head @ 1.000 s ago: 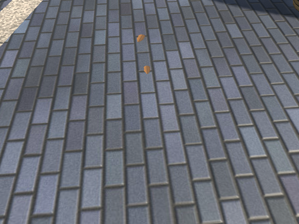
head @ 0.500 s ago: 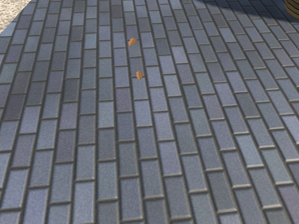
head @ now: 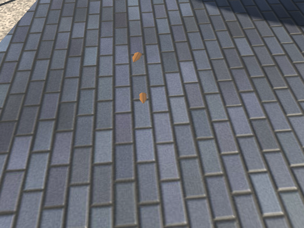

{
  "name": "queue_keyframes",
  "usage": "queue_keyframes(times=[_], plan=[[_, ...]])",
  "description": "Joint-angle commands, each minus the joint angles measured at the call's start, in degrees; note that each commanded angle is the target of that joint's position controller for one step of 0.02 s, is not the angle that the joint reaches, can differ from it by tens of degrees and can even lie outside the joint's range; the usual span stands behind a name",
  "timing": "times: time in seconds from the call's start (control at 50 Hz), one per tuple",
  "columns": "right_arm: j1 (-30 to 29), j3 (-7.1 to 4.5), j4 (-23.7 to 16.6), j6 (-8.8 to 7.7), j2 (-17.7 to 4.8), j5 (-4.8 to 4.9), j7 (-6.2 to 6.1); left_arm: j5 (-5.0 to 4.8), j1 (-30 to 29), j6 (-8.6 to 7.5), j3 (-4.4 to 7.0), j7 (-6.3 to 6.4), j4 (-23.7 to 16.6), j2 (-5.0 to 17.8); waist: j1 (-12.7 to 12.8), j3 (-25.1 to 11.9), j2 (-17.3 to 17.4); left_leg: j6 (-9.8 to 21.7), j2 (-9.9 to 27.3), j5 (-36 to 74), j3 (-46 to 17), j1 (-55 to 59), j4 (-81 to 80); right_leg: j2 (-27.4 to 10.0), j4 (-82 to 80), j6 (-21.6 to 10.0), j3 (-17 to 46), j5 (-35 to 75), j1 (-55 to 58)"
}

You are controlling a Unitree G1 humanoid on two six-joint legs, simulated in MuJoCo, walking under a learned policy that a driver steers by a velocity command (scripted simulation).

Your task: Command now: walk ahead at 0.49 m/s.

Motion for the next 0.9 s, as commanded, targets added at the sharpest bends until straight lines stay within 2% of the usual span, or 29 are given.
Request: queue_keyframes(times=[0.02,0.06,0.1,0.18,0.28,0.3,0.34,0.36,0.38,0.4,0.42,0.44,0.46,0.48,0.5,0.52,0.54,0.58,0.64,0.72,0.78,0.82,0.86,0.88,0.9], plan=[[4.8,-1.22,-1.8,0.97,-3.5,-0.36,-0.57,-0.04,-1.8,-1.51,0.88,0.21,-2.5,5.5,-2.5,-1.5,-5.3,-0.6,5.1,3.4,-2.3,-4.9,-3.3,-15.8,-17.7,-9.4,17.1,-3.5,0.7],[-0.5,-1.44,-4.1,1.27,-4.1,-1.02,-0.78,0.02,0.7,-1.44,1.34,1.14,-1.6,7.6,-1.5,0.5,-4.1,-2.2,5.9,8.4,-2.0,-10.4,-9.3,-16.3,-19.3,-10.1,16.2,-3.1,1.5],[-4.6,-1.57,-5.6,1.03,-4.2,-1.43,-0.63,-0.08,3.2,-1.07,1.57,1.99,-1.0,8.5,-0.3,0.9,-3.3,-3.3,5.7,14.8,-1.7,-14.0,-16.1,-16.2,-19.7,-9.7,14.8,-1.2,4.2],[-12.5,-0.97,-7.9,0.14,-2.7,-1.06,0.21,-0.80,7.5,-0.41,1.58,2.84,0.3,9.0,2.5,1.3,-3.6,-3.9,3.1,24.7,1.1,-11.9,-29.9,-14.1,-19.1,-7.3,9.6,2.8,6.8],[-20.7,-0.28,-11.4,-0.57,-2.7,-0.34,1.86,-1.22,13.2,1.08,1.80,2.93,2.9,9.1,5.1,2.9,-3.6,-3.1,1.1,21.6,1.6,-12.8,-38.0,-16.8,-14.8,-7.1,9.8,6.2,15.8],[-21.2,-0.38,-12.1,-0.82,-3.2,-0.27,2.18,-1.34,13.6,1.44,1.93,3.01,3.1,9.2,4.6,2.9,-3.9,-2.6,0.8,19.3,1.2,-12.5,-39.4,-17.8,-13.2,-6.8,10.8,7.7,17.6],[-18.6,-0.98,-12.1,-1.34,-5.2,-0.18,2.52,-1.49,12.6,2.02,2.40,3.20,2.8,10.3,2.2,1.3,-5.6,-1.5,-0.6,15.0,1.3,-7.4,-41.5,-18.8,-9.5,-5.9,12.7,13.4,19.3],[-14.5,-1.70,-11.3,-1.61,-6.7,-0.19,2.44,-1.49,11.1,2.25,2.57,3.21,2.2,11.0,-0.5,-1.1,-6.5,-0.6,-2.1,13.6,2.5,-0.7,-42.7,-18.1,-5.1,-5.2,12.4,21.2,18.7],[-5.6,-3.15,-8.7,-1.80,-9.4,-0.29,2.02,-1.16,10.2,2.37,2.11,3.13,1.6,9.9,-4.8,-6.9,-5.9,1.2,-2.8,14.5,3.1,12.2,-43.3,-14.8,4.6,-3.6,10.4,26.6,15.5],[5.8,-4.46,-6.6,-1.83,-13.8,-1.36,1.37,-0.21,9.4,2.15,0.98,3.07,-0.3,7.3,-9.1,-16.5,-2.1,4.9,6.2,14.8,-5.7,30.7,-40.0,-11.0,21.2,-1.4,7.8,16.4,4.4],[10.4,-5.60,-4.8,-1.10,-18.0,-1.63,1.36,-0.69,17.2,1.00,-1.16,2.63,-0.8,-0.8,-5.7,-25.2,13.7,13.3,20.5,5.6,-30.8,51.6,-44.4,-1.3,41.3,2.7,4.3,-18.0,-18.8],[9.9,-3.88,-5.4,-0.98,-11.5,-1.51,1.32,-2.20,14.8,0.13,0.20,2.75,0.0,5.3,-7.5,-24.6,10.2,12.5,20.2,-0.2,-36.1,49.3,-49.4,-3.1,49.2,2.4,11.8,-25.8,-24.3],[5.0,-2.88,-6.3,-1.08,-8.5,-1.45,1.10,-3.43,9.8,-0.23,1.42,2.88,-1.6,9.0,-6.8,-15.5,7.5,9.4,18.3,1.5,-26.6,41.9,-50.6,-5.9,51.0,1.8,11.6,-21.3,-27.8],[0.6,-2.35,-7.0,-1.18,-6.9,-1.54,1.07,-3.30,7.3,-0.15,1.53,3.26,-2.1,8.6,-5.2,-10.9,4.0,7.9,16.2,6.0,-19.6,34.1,-52.2,-8.7,49.6,1.9,10.2,-16.3,-26.3],[-2.4,-1.94,-7.0,-1.30,-5.2,-1.57,1.22,-2.58,6.0,0.24,1.87,3.53,-2.3,7.8,-3.8,-6.9,2.8,7.1,14.1,8.9,-14.3,27.4,-54.7,-10.3,46.6,2.2,10.0,-12.9,-24.5],[-4.1,-1.66,-6.9,-1.53,-4.2,-2.04,1.28,-2.37,7.1,1.04,2.18,3.50,-2.2,6.7,-1.8,-5.2,4.1,6.3,12.5,10.4,-9.9,22.8,-56.8,-11.8,44.8,2.2,10.4,-10.3,-21.2],[-4.8,-1.72,-6.6,-1.65,-3.9,-2.24,1.35,-2.42,7.8,1.82,2.12,3.32,-2.2,5.2,-0.9,-4.2,4.5,6.2,11.7,11.6,-7.2,20.0,-58.4,-12.2,43.9,2.3,10.1,-9.1,-19.2],[-5.1,-2.14,-6.0,-1.96,-4.9,-2.15,1.15,-2.39,7.1,3.15,2.07,3.14,-3.4,3.4,0.2,-2.1,3.3,7.0,11.6,15.8,-2.3,17.1,-60.4,-12.9,42.3,2.8,9.7,-7.3,-20.0],[-4.1,-2.79,-5.2,-1.85,-6.5,-2.31,0.34,-1.79,3.4,3.77,2.24,2.90,-5.7,3.3,0.1,-0.3,1.8,7.4,11.4,19.0,3.2,17.5,-61.9,-13.0,35.1,3.8,9.9,-0.3,-23.8],[-2.6,-3.33,-4.9,-1.15,-8.4,-1.93,-0.51,-1.42,-4.2,3.17,1.64,1.34,-8.5,2.3,-2.1,1.3,0.5,6.2,10.3,20.4,9.9,19.3,-62.5,-11.9,21.9,3.4,5.8,9.2,-22.3],[0.5,-3.82,-4.1,-0.15,-9.6,-1.15,-0.75,-1.40,-9.7,3.15,1.32,0.26,-11.2,2.2,-4.0,2.8,-0.2,5.7,11.9,22.1,12.1,25.0,-60.9,-11.1,16.5,2.3,3.5,8.6,-23.8],[1.7,-4.17,-3.7,0.76,-10.3,-0.57,-0.73,-1.51,-11.6,3.25,1.45,-0.41,-13.0,2.8,-3.9,3.1,0.3,4.8,13.1,26.4,13.2,29.3,-58.2,-10.3,14.5,1.1,2.2,5.1,-24.4],[0.8,-4.63,-4.2,1.58,-11.8,-0.19,-0.86,-1.58,-10.5,3.47,2.20,-0.85,-13.9,4.3,-2.0,1.0,1.9,3.6,13.4,41.8,14.9,31.7,-52.3,-7.4,13.7,-0.9,-0.7,-0.3,-19.7],[0.2,-4.88,-4.6,2.04,-12.6,0.02,-0.98,-1.65,-7.6,3.66,2.96,-0.85,-13.7,5.6,0.1,-1.4,3.0,3.0,13.2,51.1,15.6,32.0,-46.8,-5.2,14.0,-2.1,-2.4,-3.2,-14.9],[-0.7,-4.95,-4.9,2.59,-13.0,0.18,-1.05,-1.90,-1.1,3.77,4.23,-0.72,-12.3,7.7,4.0,-5.0,3.0,2.0,12.0,56.6,16.6,30.6,-37.4,-2.4,12.4,-3.8,-3.7,-3.8,-6.4]])
Keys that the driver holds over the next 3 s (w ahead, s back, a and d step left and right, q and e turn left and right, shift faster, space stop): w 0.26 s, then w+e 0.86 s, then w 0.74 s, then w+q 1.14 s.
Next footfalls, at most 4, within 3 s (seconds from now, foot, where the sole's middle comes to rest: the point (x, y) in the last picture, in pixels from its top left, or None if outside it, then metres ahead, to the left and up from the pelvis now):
0.40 left None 0.40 0.16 -0.77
0.92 right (192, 196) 0.63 -0.14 -0.77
1.44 left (180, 132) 0.99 -0.10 -0.77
1.98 right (242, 114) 1.11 -0.46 -0.77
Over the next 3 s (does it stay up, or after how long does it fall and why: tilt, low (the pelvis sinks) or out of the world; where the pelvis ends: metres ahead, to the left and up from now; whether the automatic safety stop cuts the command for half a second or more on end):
stays up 1.57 -0.45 -0.02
